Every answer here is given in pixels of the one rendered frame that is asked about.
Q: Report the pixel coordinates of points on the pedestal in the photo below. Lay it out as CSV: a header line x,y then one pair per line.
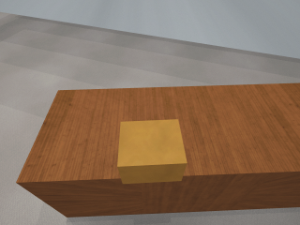
x,y
242,145

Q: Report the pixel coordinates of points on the carton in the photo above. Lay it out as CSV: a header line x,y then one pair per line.
x,y
151,151

